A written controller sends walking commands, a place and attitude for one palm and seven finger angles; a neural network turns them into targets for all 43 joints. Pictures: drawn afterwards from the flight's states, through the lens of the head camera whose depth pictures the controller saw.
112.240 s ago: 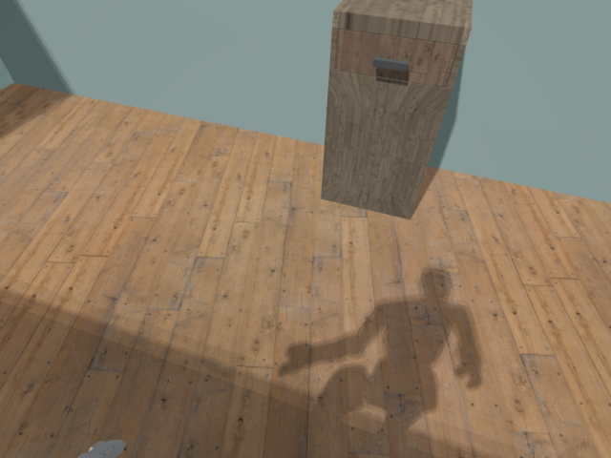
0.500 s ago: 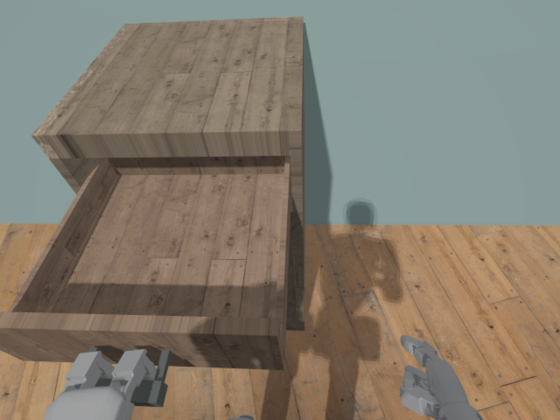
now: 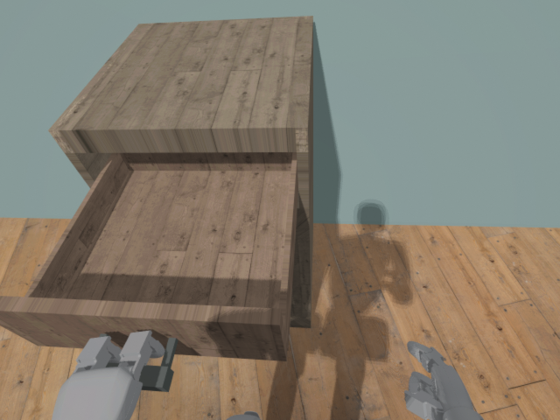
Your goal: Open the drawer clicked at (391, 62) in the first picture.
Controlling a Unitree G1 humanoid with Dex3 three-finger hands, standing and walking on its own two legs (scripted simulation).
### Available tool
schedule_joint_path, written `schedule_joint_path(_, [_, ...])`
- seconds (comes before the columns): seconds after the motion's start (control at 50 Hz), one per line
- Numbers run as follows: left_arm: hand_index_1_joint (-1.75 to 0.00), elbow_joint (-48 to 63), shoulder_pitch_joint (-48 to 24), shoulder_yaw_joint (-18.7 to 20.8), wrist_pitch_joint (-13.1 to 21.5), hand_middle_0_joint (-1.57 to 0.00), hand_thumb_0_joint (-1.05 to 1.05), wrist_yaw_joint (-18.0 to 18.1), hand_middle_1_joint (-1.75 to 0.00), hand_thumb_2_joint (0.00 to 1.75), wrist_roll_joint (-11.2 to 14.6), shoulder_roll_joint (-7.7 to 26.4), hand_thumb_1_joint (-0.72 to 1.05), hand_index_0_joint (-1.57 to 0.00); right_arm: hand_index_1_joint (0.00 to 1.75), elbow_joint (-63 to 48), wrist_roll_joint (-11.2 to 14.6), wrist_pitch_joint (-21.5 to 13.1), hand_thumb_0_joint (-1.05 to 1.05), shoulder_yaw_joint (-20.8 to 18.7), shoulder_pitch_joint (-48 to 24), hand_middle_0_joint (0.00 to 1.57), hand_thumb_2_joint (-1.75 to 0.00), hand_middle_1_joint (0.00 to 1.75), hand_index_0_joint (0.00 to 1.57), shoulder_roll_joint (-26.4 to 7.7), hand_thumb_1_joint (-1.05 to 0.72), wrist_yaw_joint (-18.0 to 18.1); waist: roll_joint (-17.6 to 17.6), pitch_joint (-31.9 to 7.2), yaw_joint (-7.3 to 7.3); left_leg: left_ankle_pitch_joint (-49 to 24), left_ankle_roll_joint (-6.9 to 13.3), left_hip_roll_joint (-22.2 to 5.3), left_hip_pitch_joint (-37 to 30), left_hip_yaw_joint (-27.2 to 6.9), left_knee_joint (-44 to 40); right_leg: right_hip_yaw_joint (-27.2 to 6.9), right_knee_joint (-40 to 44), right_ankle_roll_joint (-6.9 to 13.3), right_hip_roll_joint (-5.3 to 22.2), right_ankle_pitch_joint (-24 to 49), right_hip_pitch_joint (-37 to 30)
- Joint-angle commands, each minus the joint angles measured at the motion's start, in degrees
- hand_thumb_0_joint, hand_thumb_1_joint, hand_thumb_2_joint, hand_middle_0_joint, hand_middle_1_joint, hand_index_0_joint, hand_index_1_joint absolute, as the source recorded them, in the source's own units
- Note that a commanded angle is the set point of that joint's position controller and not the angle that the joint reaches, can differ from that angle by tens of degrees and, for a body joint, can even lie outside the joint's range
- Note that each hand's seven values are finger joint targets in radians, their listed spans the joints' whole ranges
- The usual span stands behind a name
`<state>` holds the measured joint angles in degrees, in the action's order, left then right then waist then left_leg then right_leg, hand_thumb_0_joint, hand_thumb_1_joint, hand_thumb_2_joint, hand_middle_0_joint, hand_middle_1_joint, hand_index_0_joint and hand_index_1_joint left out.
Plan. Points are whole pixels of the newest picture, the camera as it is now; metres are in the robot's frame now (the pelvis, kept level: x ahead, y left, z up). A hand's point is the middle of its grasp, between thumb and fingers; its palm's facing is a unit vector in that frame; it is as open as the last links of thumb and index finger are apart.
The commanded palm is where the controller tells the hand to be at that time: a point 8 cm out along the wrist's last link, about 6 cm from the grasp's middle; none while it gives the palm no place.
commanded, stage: lift the hand off the handle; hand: left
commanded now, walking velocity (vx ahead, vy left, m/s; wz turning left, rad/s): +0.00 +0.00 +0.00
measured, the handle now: (131, 359) +0.19 +0.23 +0.02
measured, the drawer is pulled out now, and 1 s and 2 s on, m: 0.30 0.29 0.29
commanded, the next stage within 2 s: draw the hand back to the body in 1.66 s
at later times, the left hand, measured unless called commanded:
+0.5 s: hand (127, 399) +0.15 +0.22 +0.00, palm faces -0.01 -0.11 -0.99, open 13.6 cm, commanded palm +0.13 +0.22 +0.07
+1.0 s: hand (98, 379) +0.15 +0.23 +0.07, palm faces +0.04 -0.16 -0.99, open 13.3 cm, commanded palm +0.13 +0.22 +0.14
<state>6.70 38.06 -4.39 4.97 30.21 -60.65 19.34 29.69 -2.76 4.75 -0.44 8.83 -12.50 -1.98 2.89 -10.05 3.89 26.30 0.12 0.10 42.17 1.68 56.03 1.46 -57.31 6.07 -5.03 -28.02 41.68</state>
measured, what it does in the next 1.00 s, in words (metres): stands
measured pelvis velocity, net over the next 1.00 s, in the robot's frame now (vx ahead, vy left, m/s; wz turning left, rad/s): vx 0.01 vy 0.03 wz -0.02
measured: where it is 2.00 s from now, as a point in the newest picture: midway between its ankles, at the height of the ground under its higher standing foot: outside the picture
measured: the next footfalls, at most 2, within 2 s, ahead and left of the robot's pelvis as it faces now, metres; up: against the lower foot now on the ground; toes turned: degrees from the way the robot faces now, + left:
none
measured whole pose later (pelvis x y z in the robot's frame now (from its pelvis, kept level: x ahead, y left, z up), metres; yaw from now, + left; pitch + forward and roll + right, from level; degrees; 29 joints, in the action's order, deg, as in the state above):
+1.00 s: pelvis +0.01 +0.03 +0.03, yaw -1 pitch +7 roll +0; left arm 21.1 41.4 -7.3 -0.4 22.3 -57.1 21.5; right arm 27.8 -1.8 3.9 -0.6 9.8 -13.7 -3.8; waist 4.9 -8.8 5.4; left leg 24.3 2.0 0.5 30.5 2.6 47.8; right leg -0.4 -47.5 3.9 -4.8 -24.8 29.5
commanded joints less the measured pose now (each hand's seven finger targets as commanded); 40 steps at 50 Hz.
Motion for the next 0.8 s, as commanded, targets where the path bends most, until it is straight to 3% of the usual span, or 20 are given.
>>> schedule_joint_path(0.0, [-1.20,8.7,4.6,8.1,-0.3,-0.30,0.00,1.9,-1.20,0.30,0.6,8.7,-0.50,-0.30,0.30,-9.8,0.3,-3.1,0.00,-2.1,-6.6,0.20,-0.90,0.30,0.20,-5.3,-0.90,0.5,-3.9,-5.4,0.81,-7.9,2.3,3.2,-6.4,-1.6,-3.8,-11.5,15.2,-2.9,3.5,15.8,-5.6])
schedule_joint_path(0.02, [-1.20,7.9,5.7,7.8,-0.3,-0.30,0.00,1.8,-1.20,0.30,0.7,8.2,-0.50,-0.30,0.30,-9.8,0.4,-3.1,0.00,-2.0,-6.7,0.20,-0.90,0.30,0.20,-5.1,-0.90,0.5,-3.9,-4.3,0.73,-8.0,2.3,3.3,-6.1,-1.6,-3.8,-11.4,15.4,-2.8,3.4,16.2,-6.0])
schedule_joint_path(0.04, [-1.20,5.9,2.8,5.2,-0.7,-0.30,0.00,1.4,-1.20,0.30,0.6,6.1,-0.50,-0.30,0.30,-9.5,0.2,-3.1,0.00,-1.8,-6.7,0.20,-0.90,0.30,0.20,-5.3,-0.90,0.4,-6.0,-2.6,-0.93,-7.4,2.3,3.2,-5.1,-2.0,-3.6,-11.1,15.6,-3.0,3.6,15.7,-4.4])
schedule_joint_path(0.12, [-1.20,6.5,-0.2,6.4,0.0,-0.30,0.00,2.0,-1.20,0.30,-0.4,7.4,-0.50,-0.30,0.30,-9.4,0.0,-3.2,0.00,-2.3,-6.5,0.20,-0.90,0.30,0.20,-5.6,-0.90,0.5,-3.7,-3.1,-0.21,-5.8,2.3,3.1,-5.1,-2.0,-3.2,-11.7,15.8,-2.9,3.6,11.1,-3.1])
schedule_joint_path(0.22, [-1.20,6.6,-1.5,5.8,-0.4,-0.30,0.00,2.3,-1.20,0.30,-0.4,6.9,-0.50,-0.30,0.30,-9.2,0.0,-3.2,0.00,-2.5,-6.4,0.20,-0.90,0.30,0.20,-5.7,-0.90,0.6,-4.6,-5.2,-0.62,-6.6,2.4,3.0,-5.5,-1.9,-3.1,-10.8,14.8,-3.0,3.5,13.5,-3.6])
schedule_joint_path(0.24, [-1.20,6.6,-2.0,7.1,-0.5,-0.30,0.00,2.5,-1.20,0.30,-0.3,8.0,-0.50,-0.30,0.30,-9.3,0.1,-3.1,0.00,-2.4,-6.4,0.20,-0.90,0.30,0.20,-5.8,-0.90,0.7,-5.0,-6.2,-0.53,-7.1,2.3,3.0,-5.9,-2.1,-3.4,-10.9,14.7,-2.9,3.3,14.2,-4.4])
schedule_joint_path(0.32, [-1.20,6.1,-6.2,5.2,-1.1,-0.30,0.00,2.6,-1.20,0.30,-0.8,7.0,-0.50,-0.30,0.30,-8.8,0.2,-3.0,0.00,-2.6,-6.5,0.20,-0.90,0.30,0.20,-5.8,-0.90,0.9,-5.0,-4.9,-1.25,-5.7,2.4,2.8,-5.7,-2.0,-3.3,-10.1,15.0,-3.2,3.4,10.9,-2.2])
schedule_joint_path(0.38, [-1.20,8.9,-6.9,5.1,-1.9,-0.30,0.00,2.6,-1.20,0.30,-0.4,7.7,-0.50,-0.30,0.30,-9.5,0.5,-2.9,0.00,-2.6,-6.7,0.20,-0.90,0.30,0.20,-5.8,-0.90,1.0,-5.0,-5.7,-0.92,-5.6,2.6,2.9,-7.3,-2.0,-4.4,-9.7,16.0,-3.2,3.4,9.6,-3.4])
schedule_joint_path(0.4, [-1.20,10.9,-8.0,5.1,-2.2,-0.30,0.00,2.7,-1.20,0.30,-0.4,8.1,-0.50,-0.30,0.30,-9.7,0.4,-2.9,0.00,-2.6,-6.8,0.20,-0.90,0.30,0.20,-5.9,-0.90,1.0,-3.5,-7.0,-0.66,-6.0,2.6,2.9,-8.9,-1.9,-4.8,-9.6,16.4,-3.1,3.4,8.9,-3.7])
schedule_joint_path(0.58, [-1.20,17.2,-6.5,5.9,-3.4,-0.30,0.00,0.4,-1.20,0.30,2.1,10.0,-0.50,-0.30,0.30,-10.0,1.0,-3.6,0.00,-1.8,-7.2,0.20,-0.90,0.30,0.20,-5.5,-0.90,1.3,-2.1,-5.1,-0.31,-9.7,2.9,2.5,-14.9,-2.2,-8.3,-9.6,19.3,-2.8,3.2,13.3,-7.0])
schedule_joint_path(0.68, [-1.20,19.4,-4.2,3.9,-3.4,-0.30,0.00,-0.9,-1.20,0.30,2.3,8.1,-0.50,-0.30,0.30,-10.3,1.0,-4.0,0.00,-1.8,-7.2,0.20,-0.90,0.30,0.20,-5.6,-0.90,0.2,-0.4,-2.8,-0.38,-10.6,2.7,1.8,-18.0,-2.6,-10.1,-7.9,20.0,-2.4,2.8,11.6,-5.9])
schedule_joint_path(0.7, [-1.20,20.9,-4.9,4.0,-3.3,-0.30,0.00,-1.1,-1.20,0.30,2.4,8.3,-0.50,-0.30,0.30,-10.4,0.9,-4.0,0.00,-1.8,-7.0,0.20,-0.90,0.30,0.20,-5.7,-0.90,-0.1,-0.1,-4.0,-0.22,-11.4,2.7,1.7,-18.8,-2.5,-10.2,-7.9,19.9,-2.4,2.9,12.3,-6.1])
schedule_joint_path(0.76, [-1.20,22.1,-2.2,4.2,-3.8,-0.30,0.00,-2.2,-1.20,0.30,2.8,8.4,-0.50,-0.30,0.30,-11.1,1.1,-4.1,0.00,-1.8,-6.9,0.20,-0.90,0.30,0.20,-5.6,-0.90,-0.5,-1.2,-3.6,0.28,-12.1,2.6,1.5,-19.7,-2.7,-11.3,-7.7,20.2,-2.4,2.8,12.1,-7.1])
schedule_joint_path(0.78, [-1.20,23.1,-3.4,3.0,-3.8,-0.30,0.00,-2.6,-1.20,0.30,3.0,7.7,-0.50,-0.30,0.30,-11.0,1.3,-4.0,0.00,-1.9,-7.4,0.20,-0.90,0.30,0.20,-5.6,-0.90,-0.5,-0.8,-2.4,-0.17,-12.0,2.7,1.5,-20.0,-2.7,-11.5,-7.6,20.7,-2.4,2.8,12.2,-6.7])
